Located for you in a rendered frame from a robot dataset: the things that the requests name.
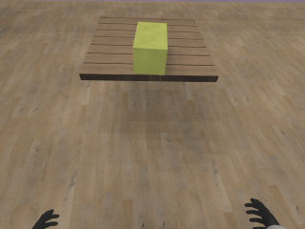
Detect carton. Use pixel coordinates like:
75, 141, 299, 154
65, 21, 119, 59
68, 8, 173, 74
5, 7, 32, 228
132, 21, 168, 75

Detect left robot hand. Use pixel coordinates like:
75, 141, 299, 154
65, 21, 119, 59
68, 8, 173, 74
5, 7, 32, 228
31, 209, 59, 229

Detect right robot hand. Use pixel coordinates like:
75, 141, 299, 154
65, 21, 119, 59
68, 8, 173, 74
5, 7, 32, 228
244, 198, 280, 229

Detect table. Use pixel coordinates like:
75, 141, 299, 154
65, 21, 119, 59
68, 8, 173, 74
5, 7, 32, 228
79, 16, 218, 82

